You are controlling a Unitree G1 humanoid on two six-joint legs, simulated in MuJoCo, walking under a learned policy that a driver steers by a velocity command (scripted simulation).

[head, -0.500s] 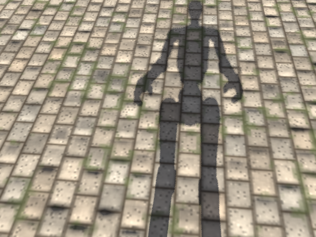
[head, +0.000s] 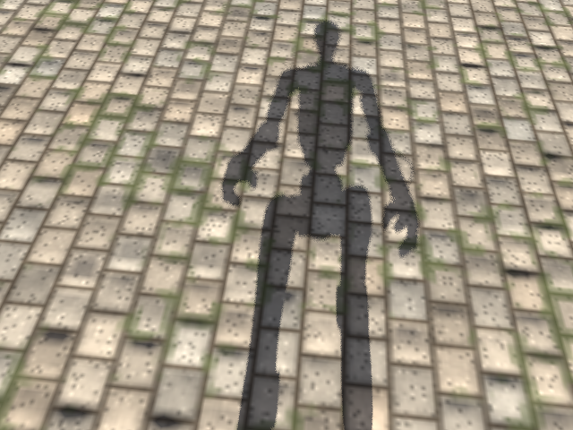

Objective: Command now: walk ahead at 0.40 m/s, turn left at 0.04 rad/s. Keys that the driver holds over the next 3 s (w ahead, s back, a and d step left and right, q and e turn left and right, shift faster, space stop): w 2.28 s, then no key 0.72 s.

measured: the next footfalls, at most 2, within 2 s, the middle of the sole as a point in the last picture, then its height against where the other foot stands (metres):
right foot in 0.16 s outside the picture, level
left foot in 0.72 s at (241, 409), level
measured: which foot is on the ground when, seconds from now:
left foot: down 0.00-0.18, up 0.20-0.70, down 0.72-1.00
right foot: up 0.00-0.14, down 0.16-0.74, up 0.76-1.00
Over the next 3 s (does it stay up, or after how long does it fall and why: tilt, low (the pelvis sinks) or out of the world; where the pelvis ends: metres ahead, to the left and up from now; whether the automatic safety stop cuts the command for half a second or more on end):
stays up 1.43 -0.08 -0.01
